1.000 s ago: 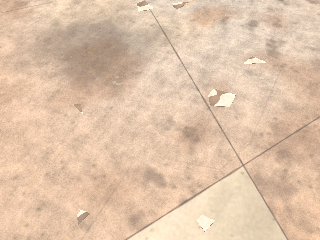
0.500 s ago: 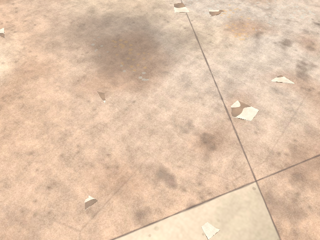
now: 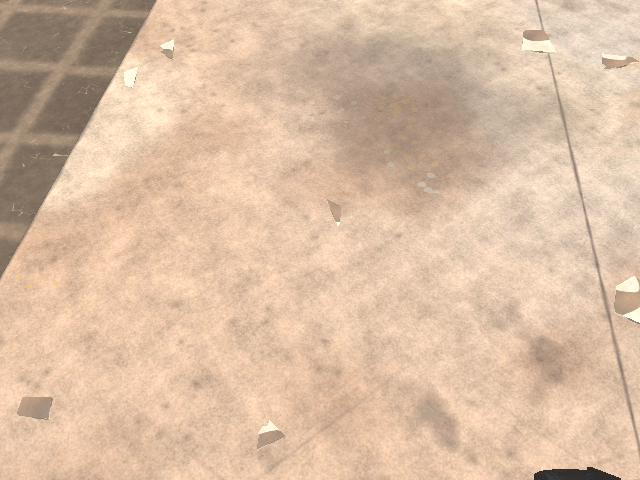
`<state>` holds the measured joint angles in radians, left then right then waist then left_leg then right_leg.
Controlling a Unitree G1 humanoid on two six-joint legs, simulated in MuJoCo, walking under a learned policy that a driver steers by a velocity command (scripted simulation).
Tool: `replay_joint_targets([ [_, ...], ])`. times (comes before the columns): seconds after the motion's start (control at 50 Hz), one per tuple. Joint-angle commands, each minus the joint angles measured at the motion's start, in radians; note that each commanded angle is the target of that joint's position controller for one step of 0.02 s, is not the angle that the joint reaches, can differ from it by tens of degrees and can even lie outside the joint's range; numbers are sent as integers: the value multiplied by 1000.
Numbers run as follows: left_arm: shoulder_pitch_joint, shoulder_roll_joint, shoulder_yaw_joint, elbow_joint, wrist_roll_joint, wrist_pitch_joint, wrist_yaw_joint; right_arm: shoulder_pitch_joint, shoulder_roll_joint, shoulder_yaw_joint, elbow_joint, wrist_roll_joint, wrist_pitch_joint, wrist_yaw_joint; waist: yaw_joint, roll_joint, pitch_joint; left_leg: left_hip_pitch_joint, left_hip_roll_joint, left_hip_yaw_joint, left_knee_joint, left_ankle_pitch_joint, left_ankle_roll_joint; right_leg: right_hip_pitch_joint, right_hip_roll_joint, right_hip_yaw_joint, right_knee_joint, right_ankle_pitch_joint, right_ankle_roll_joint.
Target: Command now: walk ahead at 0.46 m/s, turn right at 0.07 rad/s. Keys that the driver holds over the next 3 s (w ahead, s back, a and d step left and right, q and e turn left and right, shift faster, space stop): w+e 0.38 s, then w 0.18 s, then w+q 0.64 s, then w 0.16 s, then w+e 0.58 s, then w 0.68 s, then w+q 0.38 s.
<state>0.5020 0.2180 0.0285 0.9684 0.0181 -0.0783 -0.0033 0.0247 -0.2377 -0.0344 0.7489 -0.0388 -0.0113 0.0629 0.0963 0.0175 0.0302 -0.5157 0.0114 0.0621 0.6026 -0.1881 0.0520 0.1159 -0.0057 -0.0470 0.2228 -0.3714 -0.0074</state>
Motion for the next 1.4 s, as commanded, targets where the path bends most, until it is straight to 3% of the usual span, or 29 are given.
replay_joint_targets([
  [0.02, -23, 196, 37, -22, -12, -2, 4, 173, -111, -37, -3, -1, -37, -33, -175, -105, -63, 377, -78, 45, -133, 28, 61, -154, -187, 77, 298, 952, -124],
  [0.04, -42, 172, 28, -44, -21, -4, 2, 352, -176, -58, 40, -21, -50, -51, -247, -48, -181, 655, 69, -106, -158, -53, 95, -345, -140, 52, 540, 707, -103],
  [0.06, 9, 30, -4, -92, -40, -4, -5, 444, -278, -78, 49, -38, -54, -63, -224, 196, -326, 919, 404, -557, -239, -235, 161, -670, 7, -6, 882, -20, -60],
  [0.08, -4, 144, 31, -70, -22, 5, 7, 431, -265, -77, 54, -5, -46, -61, -225, 124, -317, 790, 438, -721, -337, -253, 184, -715, 30, 121, 1018, -110, -81],
  [0.1, -56, 144, 39, -81, -18, 9, 4, 319, -201, -59, 50, 4, -44, -59, -166, 75, -154, 651, 389, -548, -354, -262, 157, -738, -28, 140, 1030, -23, -93],
  [0.12, -80, 110, 31, -76, -18, 7, -3, 246, -130, -41, 41, 10, -51, -54, -140, 59, -58, 522, 336, -416, -398, -176, 133, -720, -62, 122, 985, 45, -91],
  [0.18, -61, 72, 34, -49, 9, 41, -22, 216, -65, -22, 62, 13, -77, -61, -83, 84, 3, 383, 244, -189, -453, 24, 78, -642, -90, 103, 928, 109, -72],
  [0.3, -251, 49, 36, -121, 11, 64, -51, 314, -67, -24, 115, 20, -103, -69, -84, 58, 55, 428, 229, -2, -482, 242, 85, -830, -101, 71, 854, 275, -49],
  [0.44, -494, 28, 6, -214, 19, 54, -69, 419, -98, -21, 181, 19, -97, -81, -130, 39, 99, 513, 235, 127, -459, 487, 75, -736, -46, -52, 447, 371, -80],
  [0.52, -400, 66, 20, -183, 27, 46, -47, 431, -143, -24, 217, 13, -76, -88, -69, 80, 17, 649, 260, 155, -233, 976, 78, -563, 60, -100, 377, 187, -159],
  [0.56, -156, 122, 48, -98, 39, 29, -31, 416, -153, -23, 215, 18, -59, -85, 41, 54, -118, 538, 236, 176, 117, 865, 64, -227, 87, -68, 257, 201, -210],
  [0.58, -8, 216, 75, -70, 56, 25, -14, 427, -103, -8, 182, 26, -61, -79, 85, -55, -244, 301, 185, 170, 436, 435, 51, 54, -153, 203, 259, 142, -265],
  [0.6, -19, 284, 91, -71, 33, 33, -9, 515, -25, 0, 165, 66, -61, -59, 10, -262, -364, -52, -44, 79, 818, -363, 1, 274, -444, 735, 111, 162, -417],
  [0.62, -80, 259, 90, -85, 1, 39, -3, 368, -127, -25, 142, 49, -62, -67, 30, -51, -266, -137, -3, -97, 835, -275, 17, 167, -392, 616, 79, 227, -370],
  [0.66, -205, 140, 57, -79, 6, 19, -1, 329, -83, -20, 144, 55, -74, -65, -53, 8, -43, -95, 71, -114, 686, -153, 31, -113, -315, 344, 16, 368, -270],
  [0.7, -251, 75, 36, -67, 2, -3, 5, 389, -49, -19, 181, 16, -39, -58, -111, -30, -1, 13, 95, -116, 586, -107, 18, -247, -242, 189, -35, 385, -191],
  [0.72, -233, 70, 33, -59, 3, -15, 5, 398, -38, -21, 188, 10, -25, -51, -116, -40, -2, 33, 88, -112, 578, -93, 14, -267, -231, 160, -52, 405, -183],
  [0.78, -188, 106, 40, -33, -3, -38, 5, 327, -28, -26, 163, 13, -5, -34, -123, -59, 34, -59, 96, -101, 523, 0, 2, -255, -213, 60, -95, 452, -160],
  [0.88, -147, 90, 29, -16, -3, -42, 10, 143, -20, -19, 99, 17, -11, -22, -91, -77, 77, -143, 85, -45, 279, 186, -11, -205, -175, -77, -100, 557, -119],
  [0.98, -65, 113, 27, 19, -1, -32, 31, 4, -10, -4, 38, 8, -16, -12, -52, -77, 90, -116, 42, 63, 59, 189, 32, -59, -220, -146, -49, 740, -109],
  [1.04, -84, 151, 33, 19, 5, -18, 45, 70, -38, -16, 44, 4, -13, -17, -102, -116, 32, -4, -36, 110, 31, 49, 94, 26, -245, -190, 119, 1140, -95],
  [1.08, -114, 182, 43, 4, 11, 0, 47, 228, -77, -38, 87, 2, -17, -25, -176, -127, -63, 168, -95, 109, -1, -53, 147, 13, -257, -196, 388, 1225, -103],
  [1.1, -134, 192, 46, -10, 7, 7, 41, 362, -112, -58, 128, -6, -25, -32, -245, -88, -131, 358, -104, 69, -96, -37, 182, -86, -238, -207, 620, 1062, -89],
  [1.12, -129, 148, 37, -44, 6, 3, 32, 457, -210, -89, 143, -12, -26, -47, -271, 37, -216, 576, 106, -205, -128, -102, 247, -313, -178, -211, 947, 581, -62],
  [1.14, -122, 84, 30, -119, -12, -6, 10, 385, -288, -108, 117, 5, -14, -46, -182, 244, -274, 805, 332, -796, -280, -73, 420, -746, 70, -76, 1276, -175, -7],
  [1.16, -237, 138, 34, -141, 2, -20, 5, 374, -264, -104, 119, 29, -6, -48, -212, 56, -203, 760, 317, -729, -335, -63, 395, -864, -1, 91, 1277, -86, -20],
  [1.2, -250, 130, 31, -145, -11, -39, 4, 287, -158, -77, 121, 29, -12, -57, -129, -74, -20, 512, 252, -506, -364, 134, 304, -815, -80, 84, 1103, 55, -18],
  [1.26, -192, 97, 24, -127, 29, 17, -5, 248, -107, -53, 120, 39, -47, -65, -64, -43, -27, 372, 146, -316, -387, 344, 240, -665, -115, 70, 962, 81, 18],
  [1.4, -386, 94, 20, -190, 16, 47, -23, 390, -135, -48, 165, 39, -68, -60, -132, 30, 14, 469, 94, -199, -430, 492, 128, -792, -122, 8, 670, 317, 30],
])
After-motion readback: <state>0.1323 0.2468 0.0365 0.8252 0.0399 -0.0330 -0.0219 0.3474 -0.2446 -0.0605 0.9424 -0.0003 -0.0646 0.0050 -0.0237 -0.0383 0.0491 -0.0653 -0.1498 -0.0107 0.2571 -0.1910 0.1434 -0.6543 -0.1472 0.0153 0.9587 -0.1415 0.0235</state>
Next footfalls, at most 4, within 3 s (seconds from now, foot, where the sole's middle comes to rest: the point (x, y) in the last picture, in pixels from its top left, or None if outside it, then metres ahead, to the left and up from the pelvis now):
0.04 left None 0.16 0.11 -0.77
0.56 right None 0.44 -0.12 -0.77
1.10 left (377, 351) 0.75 -0.01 -0.77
1.66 right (426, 241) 1.08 -0.12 -0.77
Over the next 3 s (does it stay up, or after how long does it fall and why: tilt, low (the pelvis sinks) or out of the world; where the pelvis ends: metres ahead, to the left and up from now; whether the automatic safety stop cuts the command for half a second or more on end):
stays up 1.61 -0.17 0.01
